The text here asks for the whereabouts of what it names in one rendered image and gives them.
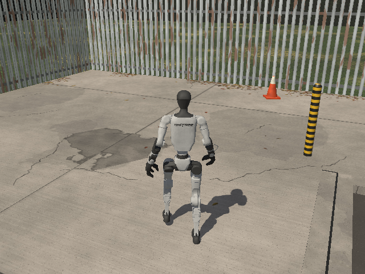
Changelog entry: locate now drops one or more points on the right robot upper arm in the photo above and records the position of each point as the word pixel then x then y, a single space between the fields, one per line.
pixel 204 129

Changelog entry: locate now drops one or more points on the left robot upper arm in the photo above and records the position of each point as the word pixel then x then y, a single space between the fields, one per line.
pixel 166 119

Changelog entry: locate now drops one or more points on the robot right forearm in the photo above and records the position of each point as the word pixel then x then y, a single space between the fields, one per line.
pixel 210 149

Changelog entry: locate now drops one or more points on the robot left hand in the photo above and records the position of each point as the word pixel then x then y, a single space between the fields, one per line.
pixel 149 170

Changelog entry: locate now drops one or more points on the robot right hand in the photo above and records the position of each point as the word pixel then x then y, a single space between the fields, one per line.
pixel 208 157

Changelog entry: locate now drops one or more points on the robot left forearm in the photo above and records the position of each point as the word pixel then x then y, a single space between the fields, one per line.
pixel 154 153

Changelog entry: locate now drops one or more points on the humanoid robot head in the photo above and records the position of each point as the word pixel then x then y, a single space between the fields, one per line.
pixel 183 99

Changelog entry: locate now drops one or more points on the left robot thigh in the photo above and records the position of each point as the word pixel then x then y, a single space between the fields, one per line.
pixel 168 167

